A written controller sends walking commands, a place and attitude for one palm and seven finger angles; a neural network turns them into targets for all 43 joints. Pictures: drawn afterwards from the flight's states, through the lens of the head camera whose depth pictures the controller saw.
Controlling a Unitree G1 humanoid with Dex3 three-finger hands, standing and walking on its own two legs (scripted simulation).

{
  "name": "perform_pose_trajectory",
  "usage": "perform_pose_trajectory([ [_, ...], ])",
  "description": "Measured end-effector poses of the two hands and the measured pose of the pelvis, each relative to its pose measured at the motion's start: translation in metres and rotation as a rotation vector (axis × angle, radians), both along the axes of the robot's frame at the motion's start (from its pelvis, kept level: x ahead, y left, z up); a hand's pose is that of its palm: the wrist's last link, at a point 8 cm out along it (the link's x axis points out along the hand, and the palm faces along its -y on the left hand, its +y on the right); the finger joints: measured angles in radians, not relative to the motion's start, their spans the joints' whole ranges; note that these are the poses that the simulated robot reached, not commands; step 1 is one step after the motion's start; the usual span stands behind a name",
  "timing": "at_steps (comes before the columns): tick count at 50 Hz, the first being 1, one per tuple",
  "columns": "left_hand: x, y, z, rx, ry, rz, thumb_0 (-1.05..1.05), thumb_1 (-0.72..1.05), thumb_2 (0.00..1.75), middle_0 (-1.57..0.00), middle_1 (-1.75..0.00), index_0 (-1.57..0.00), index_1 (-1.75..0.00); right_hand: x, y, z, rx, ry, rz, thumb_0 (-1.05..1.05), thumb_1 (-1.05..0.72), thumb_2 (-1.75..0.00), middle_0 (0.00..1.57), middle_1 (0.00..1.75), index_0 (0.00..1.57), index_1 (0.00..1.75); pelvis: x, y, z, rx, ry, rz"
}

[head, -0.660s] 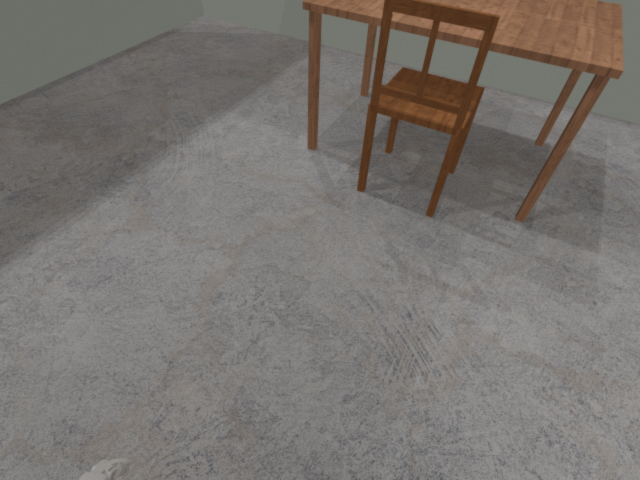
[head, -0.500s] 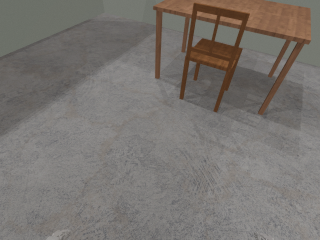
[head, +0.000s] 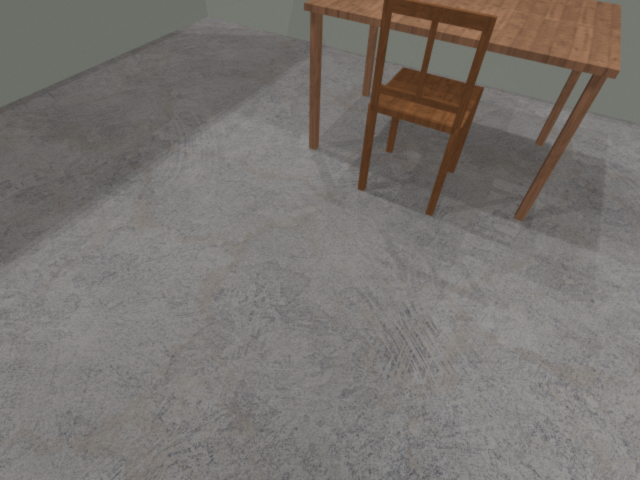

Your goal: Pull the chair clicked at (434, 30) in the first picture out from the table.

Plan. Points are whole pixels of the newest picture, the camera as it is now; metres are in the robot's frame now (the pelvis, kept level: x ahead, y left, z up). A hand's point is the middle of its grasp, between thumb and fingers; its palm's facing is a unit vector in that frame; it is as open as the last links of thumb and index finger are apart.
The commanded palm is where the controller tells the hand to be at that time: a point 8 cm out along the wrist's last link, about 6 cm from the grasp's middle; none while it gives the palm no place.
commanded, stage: stand and wait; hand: left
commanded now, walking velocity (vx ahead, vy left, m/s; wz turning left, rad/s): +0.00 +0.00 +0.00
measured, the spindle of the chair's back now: (426, 60) +1.47 -0.31 -0.10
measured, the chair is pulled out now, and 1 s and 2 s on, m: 0.00 0.00 0.00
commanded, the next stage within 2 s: look at it before walking up in 0.22 s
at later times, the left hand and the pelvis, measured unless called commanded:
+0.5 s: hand out of the picture +0.07 +0.24 -0.16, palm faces -0.04 -0.95 -0.32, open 7.4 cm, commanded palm none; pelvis +0.00 -0.01 +0.00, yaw +0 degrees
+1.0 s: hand out of the picture +0.08 +0.23 -0.16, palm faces -0.04 -0.95 -0.31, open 7.4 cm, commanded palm none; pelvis +0.02 -0.01 +0.00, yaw -1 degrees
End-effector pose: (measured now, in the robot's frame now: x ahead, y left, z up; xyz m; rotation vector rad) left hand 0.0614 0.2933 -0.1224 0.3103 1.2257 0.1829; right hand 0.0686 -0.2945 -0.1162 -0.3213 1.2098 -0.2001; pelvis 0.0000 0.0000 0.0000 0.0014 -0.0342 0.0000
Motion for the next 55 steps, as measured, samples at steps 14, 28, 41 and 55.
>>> perform_pose_trajectory([
  [14,0.004,-0.007,0.002,-0.007,-0.022,-0.014,0.00,0.91,0.90,-0.20,-0.30,-0.20,-0.30,-0.010,-0.002,-0.001,0.010,0.005,-0.007,0.01,-0.91,-0.89,0.20,0.30,0.20,0.30,-0.006,-0.004,0.001,0.001,0.001,-0.003],
  [28,0.004,-0.011,0.000,-0.011,-0.003,-0.012,0.00,0.91,0.90,-0.20,-0.30,-0.20,-0.30,-0.005,-0.004,0.000,0.009,0.011,-0.007,0.01,-0.91,-0.89,0.20,0.30,0.20,0.30,-0.002,-0.006,0.002,0.001,0.009,-0.004],
  [41,0.010,-0.010,0.000,-0.008,0.004,-0.011,0.00,0.91,0.90,-0.20,-0.30,-0.20,-0.30,0.008,-0.005,0.001,0.006,0.005,-0.003,0.01,-0.91,-0.89,0.20,0.30,0.20,0.30,0.005,-0.007,0.002,0.000,0.013,-0.007],
  [55,0.001,-0.036,-0.022,-0.090,0.092,0.011,0.00,0.91,0.90,-0.20,-0.30,-0.20,-0.30,0.000,0.023,-0.018,0.068,0.061,-0.045,0.00,-0.91,-0.89,0.20,0.30,0.20,0.30,0.037,-0.005,-0.006,-0.009,0.035,-0.043],
])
